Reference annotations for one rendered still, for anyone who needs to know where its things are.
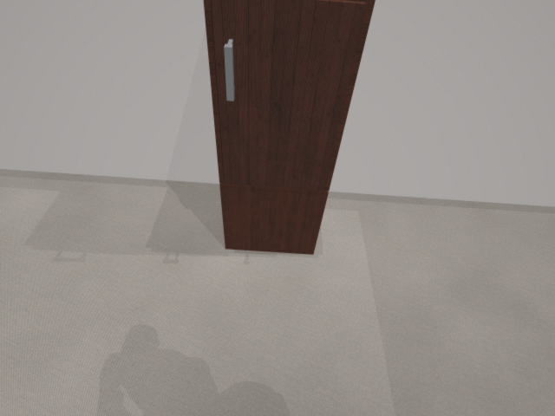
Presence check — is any handle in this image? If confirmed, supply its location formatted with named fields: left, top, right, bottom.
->
left=224, top=39, right=235, bottom=101

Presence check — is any cupboard door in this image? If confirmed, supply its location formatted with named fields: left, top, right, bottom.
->
left=212, top=0, right=367, bottom=190

